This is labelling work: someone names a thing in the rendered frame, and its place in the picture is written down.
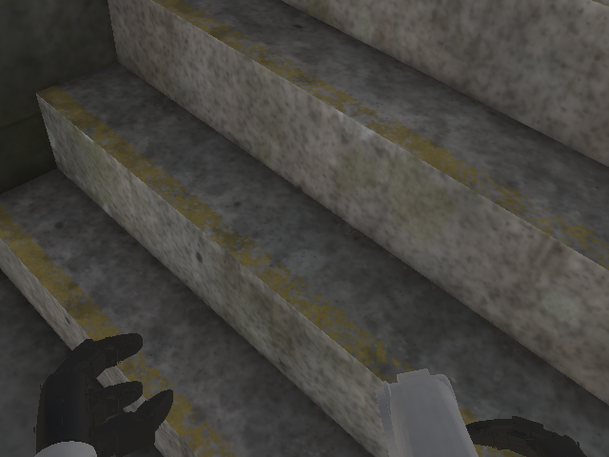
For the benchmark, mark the right robot hand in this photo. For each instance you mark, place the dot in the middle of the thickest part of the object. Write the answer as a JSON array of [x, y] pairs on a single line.
[[524, 437]]

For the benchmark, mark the robot right thigh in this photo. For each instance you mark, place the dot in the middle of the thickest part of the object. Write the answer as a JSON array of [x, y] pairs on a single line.
[[421, 418]]

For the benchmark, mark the robot right shin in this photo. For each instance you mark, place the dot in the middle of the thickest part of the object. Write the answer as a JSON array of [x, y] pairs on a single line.
[[444, 379]]

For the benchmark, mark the left robot hand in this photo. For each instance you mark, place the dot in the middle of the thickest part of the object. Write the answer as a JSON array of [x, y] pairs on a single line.
[[70, 411]]

